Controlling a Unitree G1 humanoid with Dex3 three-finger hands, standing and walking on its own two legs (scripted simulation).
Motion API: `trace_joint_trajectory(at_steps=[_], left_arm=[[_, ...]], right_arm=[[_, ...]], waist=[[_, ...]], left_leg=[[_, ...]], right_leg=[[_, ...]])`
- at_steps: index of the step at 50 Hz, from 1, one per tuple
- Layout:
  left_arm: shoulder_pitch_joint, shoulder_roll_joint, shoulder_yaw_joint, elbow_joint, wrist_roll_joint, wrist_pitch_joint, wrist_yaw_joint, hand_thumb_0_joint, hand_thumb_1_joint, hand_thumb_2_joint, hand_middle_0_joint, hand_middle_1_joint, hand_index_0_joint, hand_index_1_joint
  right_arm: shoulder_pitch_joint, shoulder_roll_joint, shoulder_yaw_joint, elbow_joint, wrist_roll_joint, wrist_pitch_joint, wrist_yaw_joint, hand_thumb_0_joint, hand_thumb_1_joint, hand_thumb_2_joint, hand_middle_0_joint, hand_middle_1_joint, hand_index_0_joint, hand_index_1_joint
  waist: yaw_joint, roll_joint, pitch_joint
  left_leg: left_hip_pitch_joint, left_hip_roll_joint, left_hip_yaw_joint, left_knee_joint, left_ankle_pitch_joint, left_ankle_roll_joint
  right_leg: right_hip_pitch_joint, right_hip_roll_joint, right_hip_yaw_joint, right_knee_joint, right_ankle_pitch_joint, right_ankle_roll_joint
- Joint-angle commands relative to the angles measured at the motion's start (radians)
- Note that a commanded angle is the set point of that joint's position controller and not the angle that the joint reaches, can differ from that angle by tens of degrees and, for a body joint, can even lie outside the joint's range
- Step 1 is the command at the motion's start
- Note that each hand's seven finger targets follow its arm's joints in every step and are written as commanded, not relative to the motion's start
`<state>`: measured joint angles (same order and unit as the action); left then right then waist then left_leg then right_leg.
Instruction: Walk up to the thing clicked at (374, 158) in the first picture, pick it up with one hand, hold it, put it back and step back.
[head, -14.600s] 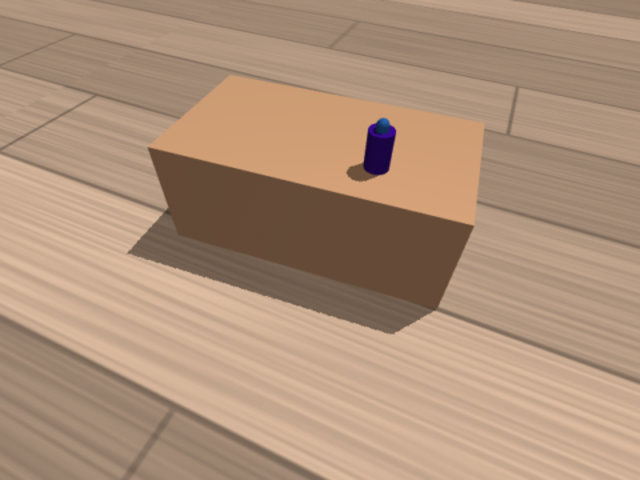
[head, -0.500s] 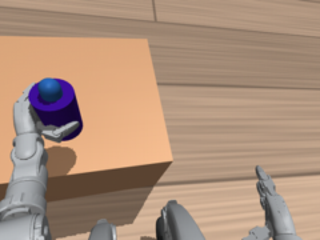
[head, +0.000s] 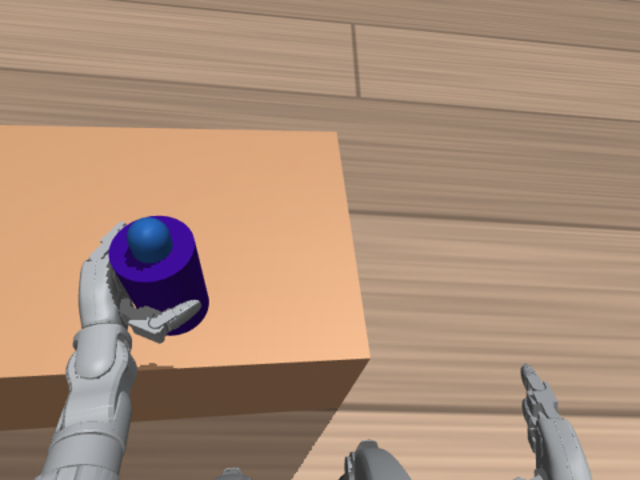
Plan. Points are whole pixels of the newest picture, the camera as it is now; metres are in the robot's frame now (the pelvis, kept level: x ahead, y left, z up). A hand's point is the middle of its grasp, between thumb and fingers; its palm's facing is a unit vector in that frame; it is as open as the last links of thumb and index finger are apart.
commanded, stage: lift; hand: left
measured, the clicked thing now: (162, 271) +0.38 +0.17 +0.03
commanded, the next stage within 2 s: hold in 0.38 s
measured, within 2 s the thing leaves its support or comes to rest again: neither
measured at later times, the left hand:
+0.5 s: hand (148, 294) +0.34 +0.18 +0.04, palm faces +0.17 -0.98 -0.02, open 11.7 cm
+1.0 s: hand (141, 299) +0.33 +0.18 +0.06, palm faces +0.19 -0.98 -0.02, open 11.7 cm
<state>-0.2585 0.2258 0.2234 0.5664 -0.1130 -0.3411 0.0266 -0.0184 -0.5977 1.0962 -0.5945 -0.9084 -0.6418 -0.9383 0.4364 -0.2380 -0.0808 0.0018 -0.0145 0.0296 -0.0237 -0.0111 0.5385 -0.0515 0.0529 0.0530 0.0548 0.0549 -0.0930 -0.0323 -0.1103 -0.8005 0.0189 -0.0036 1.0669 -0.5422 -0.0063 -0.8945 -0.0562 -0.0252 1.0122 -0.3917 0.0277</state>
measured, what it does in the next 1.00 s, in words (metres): stands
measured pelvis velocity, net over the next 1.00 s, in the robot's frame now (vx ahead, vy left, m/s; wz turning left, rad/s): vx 0.01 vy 0.00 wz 0.00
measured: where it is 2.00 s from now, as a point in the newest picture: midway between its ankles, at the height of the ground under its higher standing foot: outside the picture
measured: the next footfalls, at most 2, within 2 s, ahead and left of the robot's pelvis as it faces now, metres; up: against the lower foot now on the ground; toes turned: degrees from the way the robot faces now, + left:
none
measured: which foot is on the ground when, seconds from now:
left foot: down 0.00-1.00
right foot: down 0.00-1.00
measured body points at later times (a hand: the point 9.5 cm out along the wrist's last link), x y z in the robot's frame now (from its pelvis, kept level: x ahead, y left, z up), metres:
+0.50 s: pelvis +0.00 +0.00 +0.01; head +0.06 +0.02 +0.46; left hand +0.33 +0.23 +0.05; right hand +0.16 -0.26 +0.00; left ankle -0.01 +0.12 -0.67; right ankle +0.05 -0.14 -0.67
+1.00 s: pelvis +0.01 +0.00 +0.02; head +0.05 +0.01 +0.47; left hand +0.31 +0.23 +0.07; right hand +0.16 -0.25 +0.00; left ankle -0.01 +0.12 -0.67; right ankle +0.05 -0.14 -0.67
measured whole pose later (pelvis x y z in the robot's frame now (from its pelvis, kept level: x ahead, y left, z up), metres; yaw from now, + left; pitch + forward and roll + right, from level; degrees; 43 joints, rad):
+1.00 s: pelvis +0.01 +0.00 +0.02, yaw +0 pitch +10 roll +0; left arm -0.03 0.17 0.15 0.26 -0.13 -0.22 0.05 -0.02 -0.60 1.10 -0.59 -0.91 -0.64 -0.94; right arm 0.43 -0.21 -0.08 0.14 0.01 -0.01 -0.05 -0.01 0.52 -0.05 0.05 0.05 0.05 0.05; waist -0.04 -0.02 -0.09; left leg -0.61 0.01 0.01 0.93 -0.50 0.00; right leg -0.71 -0.06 -0.02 0.89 -0.36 0.03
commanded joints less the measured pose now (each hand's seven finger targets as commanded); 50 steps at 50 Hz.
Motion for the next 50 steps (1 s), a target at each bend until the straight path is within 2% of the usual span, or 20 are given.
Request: trace_joint_trajectory(at_steps=[1, 3, 6, 11, 14, 15, 24, 27, 28, 29, 30, 32, 34, 37, 38, 40, 42, 44, 46, 50], left_arm=[[-0.404, 0.157, 0.027, -0.416, -0.040, -0.125, 0.000, 0.000, -0.075, 1.271, -1.201, -1.388, -1.222, -1.399], [-0.366, 0.186, 0.056, -0.403, -0.040, -0.118, 0.005, 0.000, -0.067, 1.273, -1.198, -1.392, -1.220, -1.401], [-0.369, 0.143, 0.019, -0.484, -0.043, -0.116, 0.003, 0.000, -0.064, 1.271, -1.199, -1.388, -1.219, -1.399], [-0.296, 0.121, 0.016, -0.465, -0.048, -0.097, 0.006, 0.000, -0.077, 1.275, -1.209, -1.400, -1.230, -1.410], [-0.297, 0.126, 0.007, -0.488, -0.040, -0.093, 0.008, 0.000, -0.083, 1.283, -1.223, -1.408, -1.242, -1.420], [-0.276, 0.125, 0.012, -0.473, -0.042, -0.090, 0.008, 0.000, -0.087, 1.283, -1.223, -1.413, -1.245, -1.423], [-0.238, 0.120, 0.015, -0.556, -0.052, -0.072, 0.004, 0.000, -0.072, 1.297, -1.240, -1.428, -1.261, -1.438], [-0.265, 0.098, -0.009, -0.603, -0.057, -0.068, 0.008, 0.000, -0.097, 1.201, -1.202, -1.372, -1.223, -1.379], [-0.228, 0.116, 0.020, -0.583, -0.055, -0.062, 0.015, 0.000, -0.098, 1.196, -1.209, -1.370, -1.230, -1.378], [-0.208, 0.081, -0.015, -0.545, -0.051, -0.051, 0.013, 0.000, -0.098, 1.192, -1.201, -1.364, -1.221, -1.371], [-0.211, 0.077, -0.008, -0.583, -0.059, -0.054, 0.013, 0.000, -0.092, 1.199, -1.198, -1.363, -1.218, -1.371], [-0.191, 0.099, 0.007, -0.553, -0.050, -0.047, 0.018, 0.000, -0.099, 1.210, -1.201, -1.371, -1.221, -1.380], [-0.209, 0.088, -0.009, -0.612, -0.049, -0.047, 0.017, 0.000, -0.093, 1.198, -1.198, -1.360, -1.218, -1.369], [-0.140, 0.078, -0.009, -0.563, -0.048, -0.029, 0.017, 0.000, -0.089, 1.201, -1.199, -1.366, -1.221, -1.373], [-0.155, 0.054, -0.033, -0.608, -0.053, -0.031, 0.012, 0.000, -0.063, 1.212, -1.201, -1.371, -1.224, -1.377], [-0.188, 0.100, 0.001, -0.651, -0.055, -0.036, 0.016, 0.000, -0.067, 1.211, -1.211, -1.379, -1.233, -1.385], [-0.177, 0.072, -0.034, -0.662, -0.051, -0.028, 0.013, 0.000, -0.081, 1.201, -1.207, -1.371, -1.230, -1.377], [-0.161, 0.087, -0.007, -0.659, -0.052, -0.021, 0.019, 0.000, -0.086, 1.212, -1.214, -1.382, -1.236, -1.389], [-0.153, 0.072, -0.021, -0.688, -0.054, -0.019, 0.020, 0.000, -0.079, 1.203, -1.213, -1.378, -1.236, -1.384], [-0.149, 0.078, -0.013, -0.718, -0.059, -0.010, 0.024, 0.000, -0.107, 1.207, -1.204, -1.374, -1.225, -1.382]], right_arm=[[0.010, -0.140, -0.081, -0.198, 0.000, -0.054, -0.021, 0.000, 0.551, -0.051, 0.049, 0.050, 0.049, 0.050], [0.016, -0.144, -0.090, -0.155, 0.003, -0.048, -0.024, 0.000, 0.549, -0.051, 0.049, 0.050, 0.049, 0.050], [0.009, -0.129, -0.079, -0.172, 0.003, -0.053, -0.022, 0.000, 0.548, -0.052, 0.049, 0.050, 0.049, 0.050], [0.006, -0.136, -0.096, -0.144, 0.007, -0.054, -0.027, 0.000, 0.546, -0.052, 0.049, 0.050, 0.049, 0.050], [-0.002, -0.119, -0.070, -0.158, 0.009, -0.056, -0.024, 0.000, 0.544, -0.053, 0.049, 0.050, 0.049, 0.050], [-0.008, -0.136, -0.092, -0.155, 0.010, -0.058, -0.026, 0.000, 0.548, -0.051, 0.049, 0.050, 0.049, 0.050], [0.017, -0.126, -0.084, -0.110, 0.012, -0.067, -0.026, 0.000, 0.544, -0.053, 0.049, 0.050, 0.049, 0.050], [-0.018, -0.112, -0.061, -0.129, 0.015, -0.077, -0.025, 0.000, 0.536, -0.053, 0.049, 0.050, 0.049, 0.050], [-0.007, -0.127, -0.084, -0.112, 0.015, -0.074, -0.029, 0.000, 0.530, -0.055, 0.049, 0.050, 0.049, 0.050], [-0.004, -0.116, -0.068, -0.103, 0.015, -0.073, -0.029, 0.000, 0.535, -0.053, 0.049, 0.050, 0.049, 0.050], [0.003, -0.110, -0.061, -0.114, 0.015, -0.074, -0.028, 0.000, 0.535, -0.054, 0.049, 0.050, 0.049, 0.050], [-0.010, -0.136, -0.097, -0.079, 0.015, -0.077, -0.032, 0.000, 0.532, -0.055, 0.049, 0.050, 0.049, 0.050], [-0.005, -0.108, -0.062, -0.085, 0.012, -0.082, -0.027, 0.000, 0.535, -0.054, 0.049, 0.050, 0.049, 0.050], [-0.011, -0.127, -0.085, -0.073, 0.014, -0.081, -0.033, 0.000, 0.533, -0.055, 0.049, 0.050, 0.049, 0.050], [0.001, -0.099, -0.055, -0.068, 0.016, -0.086, -0.028, 0.000, 0.541, -0.053, 0.049, 0.050, 0.049, 0.050], [-0.010, -0.117, -0.082, -0.049, 0.018, -0.087, -0.031, 0.000, 0.537, -0.053, 0.049, 0.050, 0.049, 0.050], [-0.019, -0.111, -0.067, -0.067, 0.016, -0.095, -0.029, 0.000, 0.539, -0.053, 0.049, 0.050, 0.049, 0.050], [-0.008, -0.115, -0.078, -0.044, 0.016, -0.094, -0.032, 0.000, 0.535, -0.054, 0.049, 0.050, 0.049, 0.050], [-0.003, -0.092, -0.055, -0.025, 0.017, -0.096, -0.031, 0.000, 0.533, -0.054, 0.049, 0.050, 0.049, 0.050], [-0.035, -0.114, -0.074, -0.037, 0.019, -0.102, -0.039, 0.000, 0.536, -0.055, 0.049, 0.050, 0.049, 0.050]], waist=[[0.012, 0.094, -0.435], [0.028, 0.099, -0.405], [0.022, 0.117, -0.424], [0.026, 0.075, -0.373], [0.036, 0.079, -0.349], [0.034, 0.080, -0.355], [0.038, 0.095, -0.365], [0.048, 0.096, -0.345], [0.048, 0.087, -0.348], [0.042, 0.075, -0.318], [0.045, 0.064, -0.334], [0.046, 0.088, -0.305], [0.051, 0.097, -0.330], [0.048, 0.064, -0.301], [0.054, 0.079, -0.300], [0.059, 0.106, -0.316], [0.054, 0.102, -0.310], [0.057, 0.096, -0.319], [0.059, 0.091, -0.323], [0.061, 0.065, -0.308]], left_leg=[[0.186, -0.033, 0.003, -0.181, 0.350, -0.007], [0.183, -0.035, 0.004, -0.195, 0.338, -0.008], [0.219, -0.031, 0.001, -0.202, 0.365, -0.011], [0.203, -0.032, 0.008, -0.218, 0.357, -0.009], [0.206, -0.031, 0.003, -0.232, 0.352, -0.010], [0.216, -0.028, 0.001, -0.238, 0.365, -0.015], [0.241, -0.029, 0.004, -0.250, 0.358, -0.010], [0.237, -0.031, 0.002, -0.261, 0.350, -0.010], [0.243, -0.028, 0.001, -0.265, 0.360, -0.012], [0.241, -0.028, 0.001, -0.268, 0.349, -0.009], [0.239, -0.027, 0.001, -0.267, 0.356, -0.009], [0.245, -0.029, 0.004, -0.276, 0.351, -0.012], [0.255, -0.028, 0.002, -0.273, 0.368, -0.014], [0.250, -0.027, 0.000, -0.283, 0.358, -0.012], [0.252, -0.027, -0.001, -0.291, 0.359, -0.015], [0.269, -0.028, 0.001, -0.292, 0.362, -0.016], [0.276, -0.023, -0.003, -0.297, 0.380, -0.020], [0.272, -0.028, 0.003, -0.290, 0.374, -0.013], [0.273, -0.029, 0.004, -0.288, 0.385, -0.011], [0.275, -0.029, 0.004, -0.303, 0.355, -0.007]], right_leg=[[0.354, 0.034, 0.006, -0.115, 0.287, -0.035], [0.359, 0.033, 0.007, -0.124, 0.269, -0.035], [0.357, 0.035, 0.003, -0.123, 0.287, -0.036], [0.379, 0.034, 0.006, -0.146, 0.286, -0.034], [0.375, 0.036, 0.000, -0.153, 0.270, -0.034], [0.376, 0.037, 0.000, -0.149, 0.273, -0.037], [0.404, 0.035, 0.000, -0.167, 0.270, -0.036], [0.410, 0.035, 0.001, -0.175, 0.263, -0.036], [0.408, 0.036, -0.002, -0.172, 0.268, -0.036], [0.400, 0.038, -0.003, -0.181, 0.260, -0.035], [0.413, 0.037, -0.004, -0.180, 0.265, -0.036], [0.399, 0.036, -0.003, -0.184, 0.257, -0.036], [0.411, 0.036, -0.005, -0.183, 0.269, -0.037], [0.416, 0.039, -0.008, -0.196, 0.261, -0.035], [0.417, 0.036, -0.009, -0.195, 0.260, -0.037], [0.415, 0.036, -0.007, -0.194, 0.259, -0.038], [0.418, 0.038, -0.011, -0.193, 0.269, -0.039], [0.436, 0.035, -0.006, -0.203, 0.276, -0.036], [0.455, 0.033, -0.005, -0.203, 0.291, -0.035], [0.461, 0.035, -0.005, -0.220, 0.269, -0.033]])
